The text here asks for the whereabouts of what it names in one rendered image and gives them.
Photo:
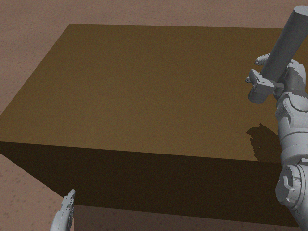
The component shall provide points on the left robot hand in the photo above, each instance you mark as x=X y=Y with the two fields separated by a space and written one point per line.
x=62 y=220

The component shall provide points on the can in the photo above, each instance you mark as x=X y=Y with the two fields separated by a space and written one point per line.
x=290 y=39

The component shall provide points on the right robot arm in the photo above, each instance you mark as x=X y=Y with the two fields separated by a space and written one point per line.
x=292 y=187

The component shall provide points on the right robot hand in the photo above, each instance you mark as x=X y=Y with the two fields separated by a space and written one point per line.
x=293 y=78

